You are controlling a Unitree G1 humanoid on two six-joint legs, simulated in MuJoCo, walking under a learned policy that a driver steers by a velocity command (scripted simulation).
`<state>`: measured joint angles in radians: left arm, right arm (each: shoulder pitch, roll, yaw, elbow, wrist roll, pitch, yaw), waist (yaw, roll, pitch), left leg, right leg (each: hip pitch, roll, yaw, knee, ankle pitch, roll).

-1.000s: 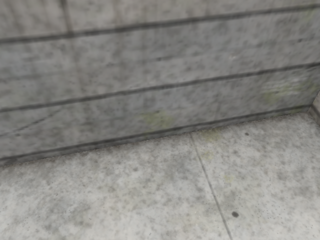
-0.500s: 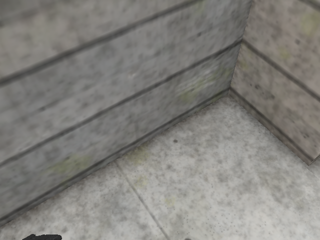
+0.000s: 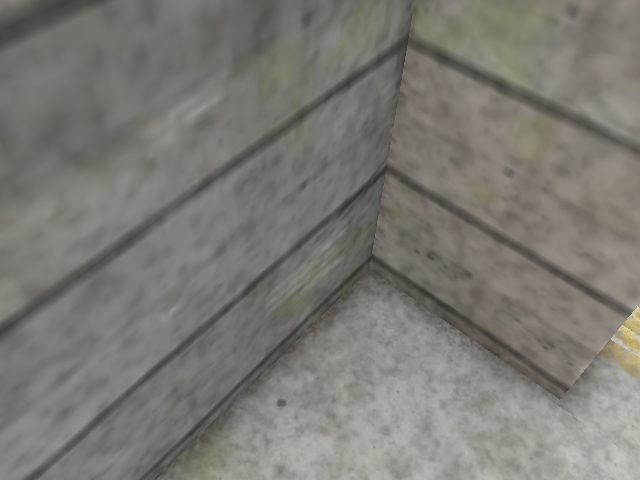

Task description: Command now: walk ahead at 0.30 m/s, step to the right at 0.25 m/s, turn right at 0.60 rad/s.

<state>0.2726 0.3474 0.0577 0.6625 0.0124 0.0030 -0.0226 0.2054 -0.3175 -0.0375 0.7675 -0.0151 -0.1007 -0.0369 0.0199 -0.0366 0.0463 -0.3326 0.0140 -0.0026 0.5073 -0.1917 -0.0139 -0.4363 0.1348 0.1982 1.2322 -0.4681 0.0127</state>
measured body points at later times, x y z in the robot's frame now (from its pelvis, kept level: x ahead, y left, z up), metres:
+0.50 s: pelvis +0.18 -0.14 +0.00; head +0.22 -0.15 +0.45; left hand +0.37 +0.11 -0.10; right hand +0.20 -0.45 -0.12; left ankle +0.10 +0.04 -0.65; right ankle +0.20 -0.25 -0.73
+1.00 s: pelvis +0.29 -0.20 +0.01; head +0.32 -0.21 +0.45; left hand +0.54 +0.01 -0.09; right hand +0.35 -0.52 -0.09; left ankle +0.37 -0.13 -0.73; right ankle +0.23 -0.32 -0.67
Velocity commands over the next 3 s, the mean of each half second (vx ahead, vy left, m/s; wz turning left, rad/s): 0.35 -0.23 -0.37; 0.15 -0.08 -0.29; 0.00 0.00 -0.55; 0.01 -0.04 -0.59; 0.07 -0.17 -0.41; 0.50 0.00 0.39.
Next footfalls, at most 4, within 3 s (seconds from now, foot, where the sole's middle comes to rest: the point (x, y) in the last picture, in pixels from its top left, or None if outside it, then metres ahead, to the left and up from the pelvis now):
0.40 right None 0.24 -0.26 -0.77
0.78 left None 0.41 -0.13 -0.77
1.16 right None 0.27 -0.36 -0.77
1.64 left None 0.35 -0.16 -0.77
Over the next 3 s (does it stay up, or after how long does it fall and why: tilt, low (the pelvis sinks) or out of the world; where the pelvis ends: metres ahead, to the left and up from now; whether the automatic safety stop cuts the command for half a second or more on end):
stays up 0.27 -0.49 -0.02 its command is cut before an obstacle from the start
